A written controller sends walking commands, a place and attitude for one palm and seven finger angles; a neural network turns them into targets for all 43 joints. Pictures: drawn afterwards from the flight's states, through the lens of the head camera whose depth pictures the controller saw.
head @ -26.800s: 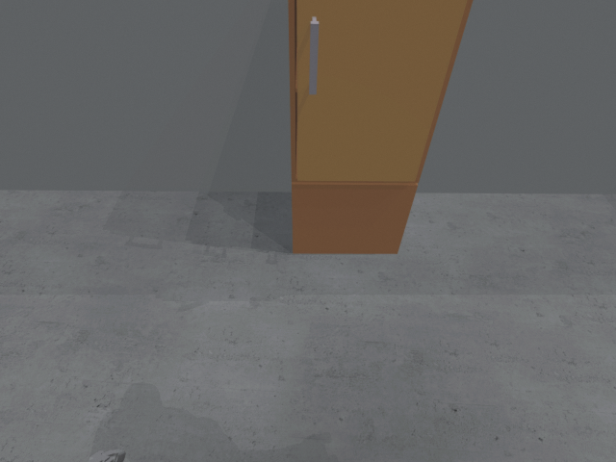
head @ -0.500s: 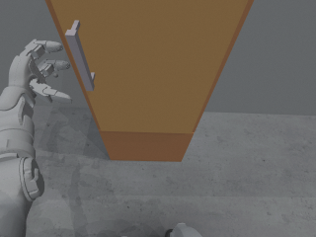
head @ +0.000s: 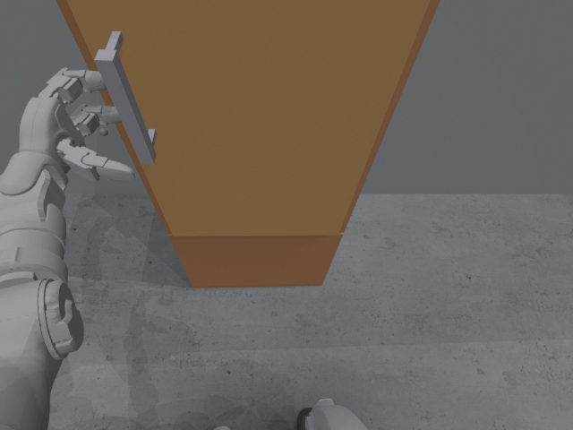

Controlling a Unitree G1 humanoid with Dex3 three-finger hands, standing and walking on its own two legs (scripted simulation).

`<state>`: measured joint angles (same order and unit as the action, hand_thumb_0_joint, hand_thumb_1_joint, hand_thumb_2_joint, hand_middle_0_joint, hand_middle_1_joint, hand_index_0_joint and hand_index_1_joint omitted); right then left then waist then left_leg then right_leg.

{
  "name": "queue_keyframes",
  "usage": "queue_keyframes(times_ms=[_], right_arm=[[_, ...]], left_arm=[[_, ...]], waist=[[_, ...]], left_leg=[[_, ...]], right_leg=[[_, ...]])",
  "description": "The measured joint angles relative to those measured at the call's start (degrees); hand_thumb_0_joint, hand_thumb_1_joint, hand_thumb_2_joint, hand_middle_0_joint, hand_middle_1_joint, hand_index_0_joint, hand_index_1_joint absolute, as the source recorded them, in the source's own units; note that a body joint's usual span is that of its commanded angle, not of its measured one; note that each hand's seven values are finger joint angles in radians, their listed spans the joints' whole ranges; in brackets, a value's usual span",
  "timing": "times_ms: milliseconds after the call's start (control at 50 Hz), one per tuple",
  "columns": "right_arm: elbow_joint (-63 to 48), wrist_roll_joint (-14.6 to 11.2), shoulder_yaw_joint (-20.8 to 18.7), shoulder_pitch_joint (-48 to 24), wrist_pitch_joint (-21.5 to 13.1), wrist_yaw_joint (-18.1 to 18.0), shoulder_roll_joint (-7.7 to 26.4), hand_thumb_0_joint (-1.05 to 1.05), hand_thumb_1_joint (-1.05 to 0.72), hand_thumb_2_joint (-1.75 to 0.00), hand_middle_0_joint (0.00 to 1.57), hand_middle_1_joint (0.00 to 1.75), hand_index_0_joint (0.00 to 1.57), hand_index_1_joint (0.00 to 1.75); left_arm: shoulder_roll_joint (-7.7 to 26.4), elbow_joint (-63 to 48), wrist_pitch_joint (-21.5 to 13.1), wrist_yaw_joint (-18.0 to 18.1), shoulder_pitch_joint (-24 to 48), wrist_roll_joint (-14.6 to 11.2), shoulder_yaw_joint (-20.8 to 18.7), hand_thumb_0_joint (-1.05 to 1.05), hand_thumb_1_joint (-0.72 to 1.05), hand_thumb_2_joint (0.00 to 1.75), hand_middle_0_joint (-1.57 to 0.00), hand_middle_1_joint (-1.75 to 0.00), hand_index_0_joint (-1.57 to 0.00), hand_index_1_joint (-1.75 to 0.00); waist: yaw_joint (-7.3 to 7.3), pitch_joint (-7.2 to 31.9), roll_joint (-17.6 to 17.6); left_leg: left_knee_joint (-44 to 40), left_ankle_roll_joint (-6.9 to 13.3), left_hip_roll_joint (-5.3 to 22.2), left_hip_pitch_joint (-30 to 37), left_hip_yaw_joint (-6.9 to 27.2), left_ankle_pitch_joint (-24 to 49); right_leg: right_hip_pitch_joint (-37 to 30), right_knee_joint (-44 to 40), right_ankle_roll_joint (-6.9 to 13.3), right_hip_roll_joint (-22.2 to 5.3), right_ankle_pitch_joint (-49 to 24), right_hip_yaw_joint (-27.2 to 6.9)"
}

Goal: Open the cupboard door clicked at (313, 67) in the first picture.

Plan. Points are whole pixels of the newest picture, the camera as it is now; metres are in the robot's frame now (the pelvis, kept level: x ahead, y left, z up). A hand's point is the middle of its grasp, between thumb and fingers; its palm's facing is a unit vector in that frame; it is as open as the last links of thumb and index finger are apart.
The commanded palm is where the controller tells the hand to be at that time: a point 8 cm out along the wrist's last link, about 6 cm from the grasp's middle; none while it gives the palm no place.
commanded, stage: slide the fingers in behind the handle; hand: left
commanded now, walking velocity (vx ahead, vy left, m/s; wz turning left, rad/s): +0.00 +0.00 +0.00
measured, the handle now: (133, 104) +0.54 +0.18 +0.12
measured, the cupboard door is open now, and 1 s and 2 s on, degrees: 0 1 0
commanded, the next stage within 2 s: close the thumb around the handle in 1.10 s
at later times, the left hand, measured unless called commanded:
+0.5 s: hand (138, 134) +0.48 +0.16 +0.12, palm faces -0.08 -1.00 -0.01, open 13.9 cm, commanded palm +0.46 +0.22 +0.12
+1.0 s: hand (145, 137) +0.48 +0.15 +0.12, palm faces -0.04 -1.00 -0.02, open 14.0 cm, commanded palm +0.46 +0.21 +0.12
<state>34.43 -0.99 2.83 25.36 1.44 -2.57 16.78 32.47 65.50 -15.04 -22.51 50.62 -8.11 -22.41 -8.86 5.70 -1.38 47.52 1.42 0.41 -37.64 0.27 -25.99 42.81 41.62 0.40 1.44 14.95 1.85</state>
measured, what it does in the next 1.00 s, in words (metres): stands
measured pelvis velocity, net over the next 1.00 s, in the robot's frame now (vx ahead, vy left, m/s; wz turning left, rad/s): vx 0.00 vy -0.01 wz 0.02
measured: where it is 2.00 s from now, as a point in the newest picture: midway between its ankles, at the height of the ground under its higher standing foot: outside the picture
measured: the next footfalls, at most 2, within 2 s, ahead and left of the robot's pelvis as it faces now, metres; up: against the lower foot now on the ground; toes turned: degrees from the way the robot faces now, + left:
none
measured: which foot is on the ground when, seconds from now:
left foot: down 0.00-1.00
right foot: down 0.00-1.00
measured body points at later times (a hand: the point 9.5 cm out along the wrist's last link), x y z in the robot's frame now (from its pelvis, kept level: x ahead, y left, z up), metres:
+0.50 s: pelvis +0.01 +0.00 +0.00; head +0.08 +0.01 +0.45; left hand +0.48 +0.22 +0.13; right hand +0.06 -0.26 -0.11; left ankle -0.04 +0.10 -0.70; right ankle +0.05 -0.12 -0.70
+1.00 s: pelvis +0.00 -0.01 +0.00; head +0.07 -0.01 +0.45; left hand +0.47 +0.21 +0.13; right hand +0.03 -0.28 -0.11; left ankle -0.04 +0.10 -0.70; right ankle +0.05 -0.12 -0.70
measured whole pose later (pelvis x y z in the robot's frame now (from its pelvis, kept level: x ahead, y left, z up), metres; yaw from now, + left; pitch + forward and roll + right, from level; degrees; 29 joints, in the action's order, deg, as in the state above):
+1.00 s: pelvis +0.00 -0.01 +0.00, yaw +1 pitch +14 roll -1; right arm 36.3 -0.8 1.8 22.8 -0.3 -2.2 16.4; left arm 24.2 64.1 -17.4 -14.6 50.0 -7.9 -17.0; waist -7.4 4.8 -1.4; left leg 45.2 0.5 0.1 -34.3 1.0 -24.7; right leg 40.1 41.3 1.4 1.0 15.0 2.5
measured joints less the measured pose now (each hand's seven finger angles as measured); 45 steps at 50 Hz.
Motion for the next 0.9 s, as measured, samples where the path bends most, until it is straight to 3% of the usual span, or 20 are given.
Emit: queue_keyframes(times_ms=[160, 500, 660, 740, 900], right_arm=[[0.22, 0.13, -0.52, -0.1, 0.06, 0.57, -0.59, 0.01, -0.91, -0.9, 0.21, 0.3, 0.2, 0.3], [0.26, 0.57, -1.03, -2.89, -0.25, 1.58, -1.64, 0.01, -0.91, -0.9, 0.21, 0.3, 0.2, 0.3], [0.22, 0.59, -0.82, -2.79, -0.42, 1.37, -1.66, 0.01, -0.91, -0.9, 0.21, 0.3, 0.2, 0.3], [0.79, 0.55, -1.16, -2.38, -0.75, 1.26, -1.32, 0.01, -0.91, -0.9, 0.21, 0.3, 0.2, 0.3], [2.01, 0.31, -1.08, -2.45, -1.3, 0.64, -0.75, 0.01, -0.91, -0.9, 0.21, 0.3, 0.2, 0.3]], left_arm=[[-3.99, -3.67, -0.6, 1.55, -2.69, -1.04, 2.38, -0.01, -0.5, 0.3, -0.3, -1.2, -0.3, -1.2], [-10.6, -6.15, -1.21, 7.35, -3.58, -0.01, 6.2, -0.01, -0.5, 0.3, -0.3, -1.2, -0.3, -1.2], [-10.53, -4.5, -1.26, 9.27, -2.5, 1.04, 5.97, -0.01, -0.5, 0.3, -0.3, -1.2, -0.3, -1.2], [-10.57, -4.72, -1.92, 9.98, -2.86, 0.34, 6.28, -0.01, -0.5, 0.3, -0.3, -1.2, -0.28, -1.2], [-9.11, -2.32, -2.29, 8.92, -1.24, 0.69, 5.83, -0.01, -0.5, 0.3, -0.3, -1.2, -0.28, -1.2]], waist=[[1.22, 0.65, -0.26], [2.52, 0.83, -0.86], [2.12, -0.16, -0.41], [2.29, -0.44, -0.52], [1.77, -0.82, -0.13]], left_leg=[[-0.88, 0.22, -0.27, 1.85, 0.06, -0.27], [-1.89, 0.07, -0.79, 3.78, 0.2, -0.11], [-2.15, -0.32, -0.72, 3.94, 0.3, 0.46], [-2.27, -0.54, -0.63, 3.87, 0.34, 0.71], [-2.27, -0.89, -0.42, 3.61, 0.76, 1.1]], right_leg=[[-1.82, -0.62, -0.3, -0.26, 0.5, 0.0], [-3.35, -0.49, -0.3, -0.78, 1.1, 0.06], [-3.26, -0.17, 0.26, -0.72, 0.85, 0.18], [-3.13, -0.15, 0.47, -0.64, 0.66, 0.22], [-3.02, -0.28, 0.88, -0.48, 0.32, 0.66]])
